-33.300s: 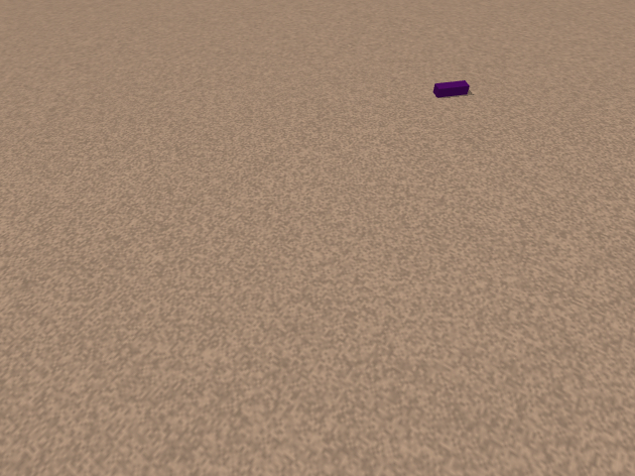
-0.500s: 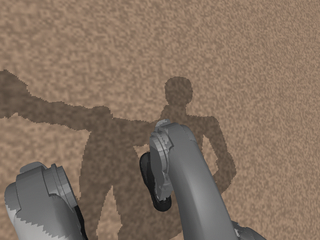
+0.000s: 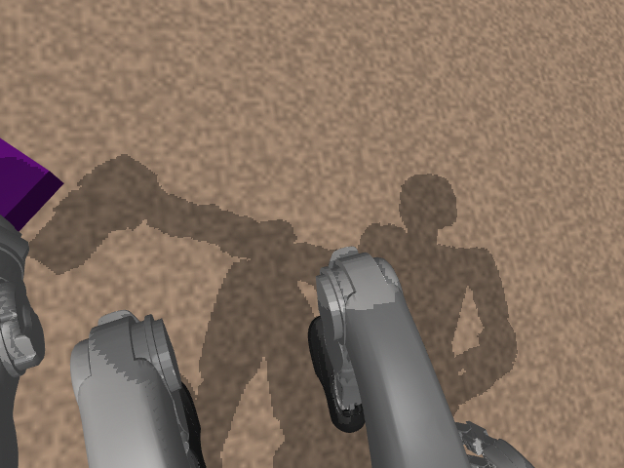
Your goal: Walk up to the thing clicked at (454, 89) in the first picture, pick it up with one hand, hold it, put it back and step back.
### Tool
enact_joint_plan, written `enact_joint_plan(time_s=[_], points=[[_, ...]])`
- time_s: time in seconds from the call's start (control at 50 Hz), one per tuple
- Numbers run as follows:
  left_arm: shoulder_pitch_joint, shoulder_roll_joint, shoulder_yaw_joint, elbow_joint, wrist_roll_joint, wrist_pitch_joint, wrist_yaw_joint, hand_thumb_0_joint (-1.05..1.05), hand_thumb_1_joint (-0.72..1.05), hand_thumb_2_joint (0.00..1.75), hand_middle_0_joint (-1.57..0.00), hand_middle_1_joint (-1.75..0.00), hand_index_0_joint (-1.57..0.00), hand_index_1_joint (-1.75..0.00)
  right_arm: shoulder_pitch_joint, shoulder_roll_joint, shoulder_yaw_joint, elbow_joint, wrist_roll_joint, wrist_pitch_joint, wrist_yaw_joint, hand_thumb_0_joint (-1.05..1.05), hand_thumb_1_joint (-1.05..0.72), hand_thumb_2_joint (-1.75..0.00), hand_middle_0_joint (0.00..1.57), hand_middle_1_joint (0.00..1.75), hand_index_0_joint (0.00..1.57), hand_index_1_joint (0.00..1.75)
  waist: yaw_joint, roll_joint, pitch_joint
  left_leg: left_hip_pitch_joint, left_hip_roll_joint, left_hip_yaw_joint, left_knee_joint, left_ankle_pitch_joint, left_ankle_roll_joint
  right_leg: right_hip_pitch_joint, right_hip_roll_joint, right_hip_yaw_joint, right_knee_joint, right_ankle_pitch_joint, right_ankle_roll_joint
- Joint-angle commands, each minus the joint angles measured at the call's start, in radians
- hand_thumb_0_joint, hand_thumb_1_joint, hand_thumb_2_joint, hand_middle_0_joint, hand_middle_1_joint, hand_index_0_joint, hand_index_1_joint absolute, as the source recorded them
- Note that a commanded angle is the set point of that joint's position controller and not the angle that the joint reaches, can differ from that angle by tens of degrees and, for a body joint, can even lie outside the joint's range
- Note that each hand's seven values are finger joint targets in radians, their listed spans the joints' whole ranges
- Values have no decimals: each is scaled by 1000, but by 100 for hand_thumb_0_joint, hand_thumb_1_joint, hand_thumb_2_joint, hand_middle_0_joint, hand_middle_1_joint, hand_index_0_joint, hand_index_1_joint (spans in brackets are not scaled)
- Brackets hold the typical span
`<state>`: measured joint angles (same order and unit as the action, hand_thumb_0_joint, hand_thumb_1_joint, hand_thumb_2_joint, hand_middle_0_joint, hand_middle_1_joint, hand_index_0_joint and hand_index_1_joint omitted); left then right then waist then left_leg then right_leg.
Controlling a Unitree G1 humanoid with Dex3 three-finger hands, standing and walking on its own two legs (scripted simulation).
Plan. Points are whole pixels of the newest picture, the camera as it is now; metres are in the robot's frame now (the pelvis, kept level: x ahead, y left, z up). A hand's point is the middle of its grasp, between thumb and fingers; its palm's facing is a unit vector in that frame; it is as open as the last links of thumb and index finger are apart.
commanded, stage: lift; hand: left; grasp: from above
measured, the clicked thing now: out of the picture +0.47 +0.32 -0.20
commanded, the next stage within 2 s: hold in 1.64 s
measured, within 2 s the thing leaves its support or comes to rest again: neither
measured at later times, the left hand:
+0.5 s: hand out of the picture +0.41 +0.30 -0.04, palm faces -0.31 -0.26 -0.92, open 9.7 cm
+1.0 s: hand out of the picture +0.36 +0.27 +0.17, palm faces -0.32 -0.31 -0.89, open 9.7 cm
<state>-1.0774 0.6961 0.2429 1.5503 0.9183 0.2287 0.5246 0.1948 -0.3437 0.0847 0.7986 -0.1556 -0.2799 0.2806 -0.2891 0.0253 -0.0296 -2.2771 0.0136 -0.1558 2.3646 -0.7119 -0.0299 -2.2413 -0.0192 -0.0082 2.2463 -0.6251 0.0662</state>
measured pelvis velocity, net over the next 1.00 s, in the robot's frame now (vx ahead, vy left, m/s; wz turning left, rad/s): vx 0.03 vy -0.01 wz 0.09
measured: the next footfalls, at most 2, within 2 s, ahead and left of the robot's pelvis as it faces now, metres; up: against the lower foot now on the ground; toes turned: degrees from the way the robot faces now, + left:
none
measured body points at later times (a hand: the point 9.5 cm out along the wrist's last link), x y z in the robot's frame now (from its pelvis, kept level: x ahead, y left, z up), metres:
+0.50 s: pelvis +0.00 -0.01 +0.07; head +0.18 +0.01 +0.48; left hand +0.42 +0.31 +0.01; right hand +0.09 -0.28 -0.06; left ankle +0.07 +0.13 -0.31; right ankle +0.11 -0.15 -0.31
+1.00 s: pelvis +0.03 -0.01 +0.26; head +0.14 +0.00 +0.69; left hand +0.38 +0.28 +0.22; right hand +0.17 -0.26 +0.13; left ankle +0.07 +0.13 -0.31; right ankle +0.11 -0.15 -0.31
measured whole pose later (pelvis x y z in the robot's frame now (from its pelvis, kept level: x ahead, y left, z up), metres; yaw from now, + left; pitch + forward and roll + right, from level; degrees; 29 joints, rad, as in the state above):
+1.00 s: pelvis +0.03 -0.01 +0.26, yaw +5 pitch +24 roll -2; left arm -0.47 0.35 -0.12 0.81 0.75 0.49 0.22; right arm 0.15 -0.24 0.00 0.79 0.04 -0.11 -0.05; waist -0.09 0.06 -0.20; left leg -1.33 0.06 -0.06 1.50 -0.60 -0.04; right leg -1.33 -0.04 -0.02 1.45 -0.54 0.03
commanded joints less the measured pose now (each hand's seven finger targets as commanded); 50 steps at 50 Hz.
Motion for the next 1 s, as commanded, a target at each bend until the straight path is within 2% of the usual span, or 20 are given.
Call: enact_joint_plan(time_s=[0.0,0.02,0.06,0.12,0.14,0.16,0.2,0.24,0.28,0.3,0.32,0.36,0.4,0.52,0.6,0.74,0.8,0.82,0.92,0.98], points=[[-292,267,-16,-163,9,18,2,0,74,70,-116,-56,-115,-57,242,-242,-93,15,18,11,-14,0,-90,-90,20,30,20,30,3,300,-740,482,-17,138,-273,240,43,438,31,-119,-211,220,-94],[-277,266,-15,-180,7,19,-9,0,74,68,-116,-56,-115,-57,236,-235,-99,13,22,17,-14,0,-90,-90,20,30,20,30,26,323,-772,498,-18,146,-280,253,42,454,31,-115,-211,226,-97],[-235,223,-35,-177,-4,25,-40,0,72,68,-115,-57,-114,-57,244,-229,-110,10,30,24,-16,0,-91,-90,20,30,20,30,33,306,-784,514,-20,148,-300,257,41,479,31,-116,-220,227,-97],[-221,252,-38,-256,0,21,-95,0,72,64,-115,-54,-114,-55,244,-222,-129,-2,46,46,-22,0,-91,-90,20,30,20,30,52,269,-810,505,-26,155,-310,246,49,511,32,-106,-243,211,-94],[-203,223,-46,-256,-1,20,-106,0,71,68,-114,-56,-113,-57,243,-221,-134,-11,55,54,-22,0,-91,-90,20,30,20,30,63,268,-833,520,-27,151,-323,262,47,520,31,-109,-243,225,-97],[-197,235,-41,-288,0,13,-117,0,72,68,-115,-56,-114,-57,244,-218,-140,-6,58,63,-24,0,-91,-90,20,30,20,30,66,248,-825,521,-26,146,-327,258,49,518,30,-111,-243,220,-97],[-148,174,-84,-295,2,4,-151,0,70,65,-115,-51,-113,-52,237,-217,-147,-20,70,77,-29,0,-90,-90,20,30,20,30,55,224,-774,526,-27,137,-355,238,50,491,28,-114,-260,200,-97],[-177,220,-67,-417,11,-19,-169,0,66,62,-111,-51,-110,-52,237,-213,-156,-36,80,92,-39,0,-90,-90,20,30,20,30,77,228,-822,564,-29,140,-376,234,51,531,25,-106,-282,198,-97],[-124,160,-94,-426,0,-26,-185,0,65,63,-109,-54,-108,-55,220,-198,-159,-54,88,104,-47,0,-90,-90,20,30,20,30,84,196,-803,545,-33,151,-400,180,54,552,30,-103,-319,151,-97],[-137,153,-97,-521,-7,-35,-184,0,61,60,-106,-52,-105,-53,212,-196,-165,-70,97,109,-57,0,-91,-90,20,30,20,30,96,219,-844,584,-36,150,-422,168,52,566,23,-97,-347,139,-99],[-81,124,-108,-476,-5,-27,-184,0,61,61,-105,-54,-105,-55,208,-198,-167,-71,101,114,-62,0,-90,-90,20,30,20,30,93,210,-812,590,-34,141,-449,145,48,556,24,-101,-356,122,-99],[-70,143,-100,-612,-17,-25,-187,0,54,59,-100,-52,-100,-52,189,-189,-174,-91,116,127,-82,0,-90,-90,20,30,20,30,119,220,-859,644,-35,137,-494,125,45,590,21,-94,-398,99,-101],[-42,78,-134,-638,-23,-7,-195,0,56,62,-101,-53,-100,-54,174,-176,-183,-104,124,136,-102,0,-90,-90,20,30,20,30,102,193,-846,672,-30,132,-523,117,44,603,23,-93,-434,101,-99],[24,63,-164,-738,-40,45,-215,0,59,63,-103,-52,-102,-53,98,-142,-176,-118,142,146,-175,0,-89,-90,20,30,20,30,119,140,-766,721,-28,115,-647,28,46,655,28,-67,-569,1,-95],[100,-11,-202,-789,-61,101,-220,0,62,66,-105,-54,-104,-54,65,-122,-167,-129,155,145,-217,0,-89,-90,20,30,20,30,143,142,-761,813,-28,121,-736,55,39,754,23,-63,-644,32,-92],[206,-69,-237,-829,-98,217,-221,0,66,63,-110,-49,-109,-50,14,-88,-148,-102,176,145,-291,0,-88,-89,20,30,20,30,169,130,-699,1036,-16,111,-910,120,27,903,23,-64,-794,94,-93],[241,-63,-254,-908,-117,247,-233,0,63,61,-107,-50,-106,-51,0,-74,-141,-106,188,148,-312,0,-89,-90,20,30,20,30,186,119,-738,1128,-13,128,-956,203,32,1041,26,-50,-871,167,-90],[275,-117,-294,-916,-121,255,-242,0,63,60,-106,-50,-105,-50,2,-66,-140,-102,191,147,-317,0,-89,-90,20,30,20,30,177,117,-700,1139,-13,140,-980,219,34,1071,30,-46,-901,181,-90],[281,-108,-306,-932,-135,267,-261,0,51,58,-97,-48,-95,-49,6,-51,-134,-84,199,145,-350,0,-89,-90,20,30,20,30,173,68,-592,1240,-7,136,-1104,232,40,1201,34,-34,-1037,192,-85],[309,-153,-331,-883,-139,264,-261,0,49,58,-92,-54,-92,-54,16,-44,-134,-75,202,137,-361,0,-89,-90,20,30,20,30,171,52,-540,1301,-4,129,-1178,252,38,1263,36,-34,-1098,202,-85]])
